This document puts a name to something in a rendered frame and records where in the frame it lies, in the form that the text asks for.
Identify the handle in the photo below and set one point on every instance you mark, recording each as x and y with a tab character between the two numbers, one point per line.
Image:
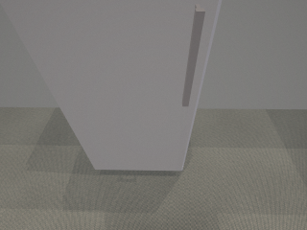
195	41

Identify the fridge door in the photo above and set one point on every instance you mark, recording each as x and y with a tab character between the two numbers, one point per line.
117	70

